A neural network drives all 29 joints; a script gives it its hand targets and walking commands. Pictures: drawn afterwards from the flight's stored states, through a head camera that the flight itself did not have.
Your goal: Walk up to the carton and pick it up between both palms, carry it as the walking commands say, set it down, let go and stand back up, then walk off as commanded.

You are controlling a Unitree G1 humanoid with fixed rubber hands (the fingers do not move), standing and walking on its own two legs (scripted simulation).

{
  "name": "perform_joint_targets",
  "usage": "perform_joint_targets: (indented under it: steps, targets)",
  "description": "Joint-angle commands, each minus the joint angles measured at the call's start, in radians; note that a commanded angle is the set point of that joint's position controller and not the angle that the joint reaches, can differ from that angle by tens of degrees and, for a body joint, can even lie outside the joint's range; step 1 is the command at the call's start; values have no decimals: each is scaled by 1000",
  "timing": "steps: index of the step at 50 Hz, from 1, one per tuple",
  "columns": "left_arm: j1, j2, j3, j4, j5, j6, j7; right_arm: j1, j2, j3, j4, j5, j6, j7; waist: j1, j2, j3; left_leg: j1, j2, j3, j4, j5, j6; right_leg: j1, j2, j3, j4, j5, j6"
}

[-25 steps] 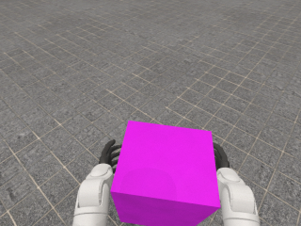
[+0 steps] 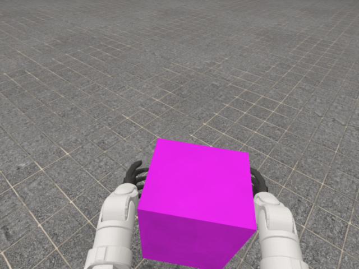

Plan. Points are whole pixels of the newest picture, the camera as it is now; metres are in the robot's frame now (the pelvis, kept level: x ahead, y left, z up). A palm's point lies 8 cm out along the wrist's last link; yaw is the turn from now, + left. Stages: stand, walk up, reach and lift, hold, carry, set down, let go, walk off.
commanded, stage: set down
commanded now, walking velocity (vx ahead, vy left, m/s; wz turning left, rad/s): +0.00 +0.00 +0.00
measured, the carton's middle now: (190, 209) +0.27 +0.00 -0.03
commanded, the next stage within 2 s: none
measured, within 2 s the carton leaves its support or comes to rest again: neither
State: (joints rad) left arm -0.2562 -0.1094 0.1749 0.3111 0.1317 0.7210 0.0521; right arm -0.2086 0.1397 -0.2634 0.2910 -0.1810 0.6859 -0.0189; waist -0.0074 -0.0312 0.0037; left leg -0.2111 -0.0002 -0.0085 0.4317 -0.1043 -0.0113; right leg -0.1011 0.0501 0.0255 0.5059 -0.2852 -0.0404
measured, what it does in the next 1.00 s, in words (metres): stands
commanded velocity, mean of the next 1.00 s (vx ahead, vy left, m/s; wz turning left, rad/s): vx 0.00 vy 0.00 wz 0.00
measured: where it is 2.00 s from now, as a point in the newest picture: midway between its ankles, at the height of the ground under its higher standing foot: outside the picture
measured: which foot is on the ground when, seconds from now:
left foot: down 0.00-1.00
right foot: down 0.00-1.00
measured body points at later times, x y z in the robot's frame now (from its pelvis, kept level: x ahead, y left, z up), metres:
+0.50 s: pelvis +0.03 +0.03 +0.00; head +0.05 +0.05 +0.45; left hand +0.34 +0.16 -0.03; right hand +0.32 -0.15 -0.03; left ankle +0.09 +0.12 -0.74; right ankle +0.00 -0.09 -0.74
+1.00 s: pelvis +0.01 +0.01 -0.05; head +0.13 +0.02 +0.39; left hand +0.35 +0.15 -0.12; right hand +0.34 -0.16 -0.11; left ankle +0.09 +0.12 -0.74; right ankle +0.00 -0.09 -0.74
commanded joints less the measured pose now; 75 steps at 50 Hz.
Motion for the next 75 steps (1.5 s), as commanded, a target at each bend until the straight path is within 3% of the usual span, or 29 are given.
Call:
perform_joint_targets:
  steps: [1, 2, 4, 6, 8, 11, 14, 17, 20, 24, 30, 35, 40, 43, 50, 56, 61, 75]
  targets:
    - [-764, -896, -476, -132, -129, -76, -279, -834, 987, 629, -12, 224, -61, 202, 31, -106, -173, 440, -129, 12, 146, -137, 26, -446, -116, 188, -333, -407, -55]
    - [-760, -902, -465, -70, -122, -72, -293, -805, 988, 597, 40, 199, -61, 195, 6, -108, -164, 409, -124, 6, 143, -126, 25, -419, -110, 178, -323, -376, -49]
    - [-741, -914, -416, 14, -96, -64, -303, -782, 974, 540, 123, 169, -68, 200, -2, -70, -130, 363, -106, -14, 103, -129, 24, -369, -93, 151, -289, -313, -45]
    - [-790, -916, -380, 90, -70, -68, -314, -822, 962, 470, 215, 148, -88, 206, -19, -64, -99, 376, -110, -21, 102, -199, 19, -408, -96, 144, -293, -392, -52]
    - [-826, -923, -341, 156, -49, -87, -319, -876, 961, 415, 274, 140, -120, 214, -23, -31, -93, 412, -107, -33, 120, -190, 17, -464, -106, 142, -292, -407, -63]
    - [-806, -950, -307, 207, -29, -114, -307, -894, 938, 371, 298, 136, -157, 224, -17, 10, -125, 379, -83, -44, 81, -201, 14, -421, -86, 113, -240, -283, -58]
    - [-751, -968, -291, 226, -14, -142, -285, -868, 911, 360, 301, 123, -185, 236, 8, 39, -140, 328, -49, -65, 47, -186, 18, -370, -52, 91, -171, -169, -45]
    - [-654, -1018, -344, 178, -25, -172, -254, -785, 894, 388, 261, 115, -210, 256, 28, 91, -238, 292, -18, -84, 24, -11, 9, -251, -3, 81, -96, 31, -31]
    - [-602, -1028, -414, 92, -48, -217, -228, -693, 880, 422, 239, 105, -249, 265, 22, 74, -317, 321, -19, -94, 54, 210, -4, -264, 12, 84, -63, 144, -25]
    - [-547, -1028, -477, 59, -70, -284, -204, -615, 842, 433, 213, 78, -315, 266, -7, 79, -403, 383, -20, -124, 102, 375, -15, -375, 25, 85, -26, 158, -21]
    - [-454, -1022, -483, 62, -60, -394, -171, -562, 810, 468, 188, 60, -406, 261, 3, 63, -491, 389, -20, -166, 163, 508, -13, -504, 33, 86, 41, 163, -14]
    - [-457, -976, -469, 83, -37, -468, -162, -546, 799, 464, 212, 37, -464, 245, -6, 42, -539, 304, -31, -174, 224, 475, -12, -584, 40, 81, 98, 153, -5]
    - [-514, -915, -451, 116, -18, -517, -172, -567, 826, 443, 253, 19, -495, 219, -18, 27, -570, 110, -62, -142, 275, 297, -3, -595, 44, 80, 150, 175, 4]
    - [-566, -861, -425, 134, -4, -541, -184, -612, 866, 448, 273, 23, -507, 199, 3, 13, -588, -27, -79, -112, 311, 185, 12, -594, 47, 84, 187, 178, 18]
    - [-701, -798, -368, 183, 10, -570, -219, -711, 922, 450, 322, 38, -529, 148, 33, 14, -682, -248, -100, -66, 422, 74, 28, -644, 53, 92, 269, 121, 47]
    - [-748, -804, -350, 227, 17, -567, -242, -753, 964, 452, 349, 53, -535, 126, 45, 32, -776, -373, -110, -48, 501, 64, 32, -714, 70, 93, 341, 118, 58]
    - [-796, -811, -368, 225, -1, -566, -248, -792, 960, 458, 349, 69, -542, 113, 36, 54, -842, -457, -111, -46, 566, 57, 28, -784, 82, 93, 409, 110, 58]
    - [-858, -853, -415, 242, -41, -558, -192, -914, 890, 484, 315, 116, -557, 109, 41, 68, -980, -517, -126, -54, 723, 58, 8, -1042, 126, 39, 614, 36, 53]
